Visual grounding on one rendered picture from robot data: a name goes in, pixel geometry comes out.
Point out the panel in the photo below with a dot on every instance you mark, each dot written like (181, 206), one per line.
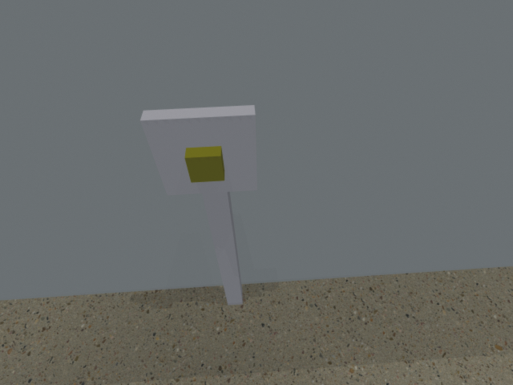
(170, 131)

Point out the button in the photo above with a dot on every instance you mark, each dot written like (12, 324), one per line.
(205, 164)

